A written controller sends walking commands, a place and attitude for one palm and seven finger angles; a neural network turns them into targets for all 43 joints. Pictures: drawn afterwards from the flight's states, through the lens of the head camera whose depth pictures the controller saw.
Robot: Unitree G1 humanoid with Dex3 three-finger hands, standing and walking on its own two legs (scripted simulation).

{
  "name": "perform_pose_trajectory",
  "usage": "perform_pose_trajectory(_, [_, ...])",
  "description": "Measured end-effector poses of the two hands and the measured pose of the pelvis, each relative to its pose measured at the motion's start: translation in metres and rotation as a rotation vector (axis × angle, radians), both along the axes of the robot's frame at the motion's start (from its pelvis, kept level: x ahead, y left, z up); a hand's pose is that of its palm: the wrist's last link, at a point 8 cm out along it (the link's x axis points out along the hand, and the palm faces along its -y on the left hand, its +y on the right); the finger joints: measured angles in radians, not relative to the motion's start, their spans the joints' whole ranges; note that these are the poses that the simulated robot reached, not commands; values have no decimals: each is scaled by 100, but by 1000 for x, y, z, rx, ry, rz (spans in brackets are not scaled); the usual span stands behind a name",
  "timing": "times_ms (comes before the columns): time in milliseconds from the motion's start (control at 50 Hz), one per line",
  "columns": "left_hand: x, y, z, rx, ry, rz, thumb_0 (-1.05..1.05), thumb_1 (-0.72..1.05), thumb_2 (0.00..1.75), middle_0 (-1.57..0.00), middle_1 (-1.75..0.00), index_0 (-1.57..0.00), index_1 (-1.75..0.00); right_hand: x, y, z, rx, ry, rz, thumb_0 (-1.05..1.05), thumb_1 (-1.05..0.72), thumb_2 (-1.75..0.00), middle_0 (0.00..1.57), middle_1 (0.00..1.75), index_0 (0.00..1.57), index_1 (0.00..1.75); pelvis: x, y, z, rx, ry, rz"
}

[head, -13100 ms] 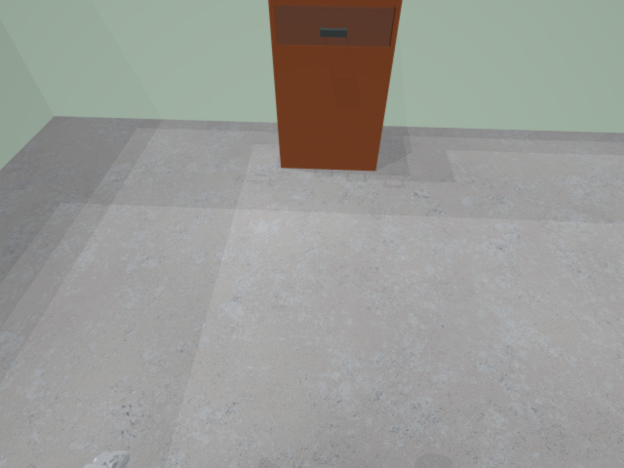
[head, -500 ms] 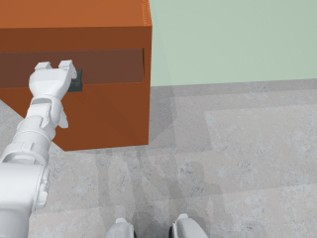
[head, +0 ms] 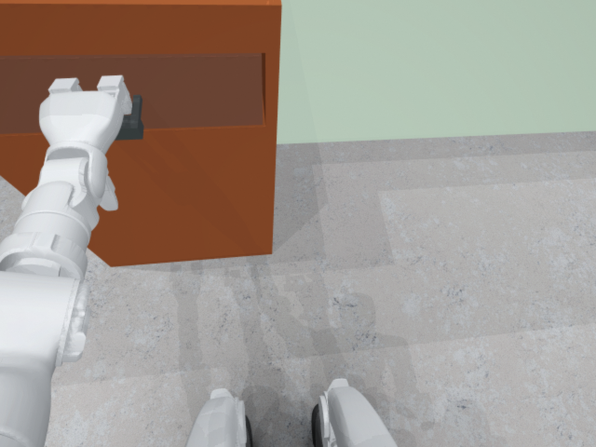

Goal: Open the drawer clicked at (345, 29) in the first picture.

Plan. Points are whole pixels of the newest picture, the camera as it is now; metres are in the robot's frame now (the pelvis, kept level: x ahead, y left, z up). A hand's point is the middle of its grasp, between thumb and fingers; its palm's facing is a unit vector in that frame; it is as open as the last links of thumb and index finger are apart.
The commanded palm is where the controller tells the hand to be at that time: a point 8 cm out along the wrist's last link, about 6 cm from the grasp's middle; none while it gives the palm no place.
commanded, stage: lower the fingers behind the handle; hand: left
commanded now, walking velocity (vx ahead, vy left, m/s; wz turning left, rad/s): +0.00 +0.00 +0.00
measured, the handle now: (103, 115) +0.58 +0.24 +0.02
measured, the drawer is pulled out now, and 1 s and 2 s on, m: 0.00 0.00 0.00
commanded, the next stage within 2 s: lift the fingers back up to retry in 0.24 s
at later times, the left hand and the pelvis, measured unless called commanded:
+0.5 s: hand (101, 145) +0.53 +0.23 +0.02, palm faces -0.07 -0.01 -1.00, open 13.9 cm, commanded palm +0.52 +0.22 +0.07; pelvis -0.01 +0.00 +0.00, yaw +0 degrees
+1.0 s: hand (96, 131) +0.52 +0.23 +0.05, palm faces -0.05 -0.09 -0.99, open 13.8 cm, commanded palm +0.51 +0.22 +0.13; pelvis +0.05 +0.00 +0.05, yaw +0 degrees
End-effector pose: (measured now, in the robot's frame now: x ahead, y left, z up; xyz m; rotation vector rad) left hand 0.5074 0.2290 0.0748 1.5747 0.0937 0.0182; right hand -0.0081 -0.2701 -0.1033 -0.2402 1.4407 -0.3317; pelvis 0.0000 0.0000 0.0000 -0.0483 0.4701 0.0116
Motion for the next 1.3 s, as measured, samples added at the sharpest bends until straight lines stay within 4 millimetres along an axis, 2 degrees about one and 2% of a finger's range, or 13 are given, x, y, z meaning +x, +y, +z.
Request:
perform_pose_trajectory(200, [0,0,0,-1,11,3,0,-49,30,-30,-124,-29,-125,-20,1,-3,-4,10,-12,0,-90,-90,20,30,20,30,-11,-1,-5,-1,7,-2])
perform_pose_trajectory(340, [1,1,0,-5,10,-4,0,-49,30,-30,-125,-29,-125,-27,2,-5,-4,19,-10,0,-90,-90,20,30,20,30,-13,-2,-7,-2,11,0])
perform_pose_trajectory(540, [1,1,2,-17,33,-6,0,-49,30,-30,-123,-30,-122,-22,4,3,-6,9,-20,0,-90,-90,20,30,20,30,-10,0,1,-4,0,-2])
perform_pose_trajectory(740, [2,4,8,-42,84,-22,0,-49,30,-30,-119,-32,-114,-9,6,26,-10,24,-36,0,-90,-90,20,30,20,30,14,2,24,-3,-30,-8])
perform_pose_trajectory(840, [2,6,9,-57,90,-38,0,-49,30,-31,-118,-33,-112,3,5,35,-10,37,-35,0,-90,-90,20,30,20,30,30,3,34,-2,-46,-7])
perform_pose_trajectory(940, [0,7,12,-67,88,-46,0,-49,30,-34,-116,-34,-112,25,3,39,-3,29,-23,1,-90,-90,20,30,20,30,45,4,41,1,-58,-6])
perform_pose_trajectory(1060, [5,-4,53,-78,-77,-70,0,-49,30,-34,-117,-34,-116,62,3,37,37,-6,24,1,-90,-90,20,30,20,30,58,3,48,7,-82,8])
perform_pose_trajectory(1200, [8,-9,61,-46,20,26,0,-49,30,-34,-120,-35,-121,104,2,37,79,-118,26,0,-90,-90,20,30,20,30,63,-2,55,22,-116,-9])
perform_pose_trajectory(1300, [-1,-10,61,-53,68,-16,0,-49,30,-33,-120,-33,-120,116,-2,41,67,-171,30,0,-90,-90,20,30,20,30,61,-7,57,29,-137,-16])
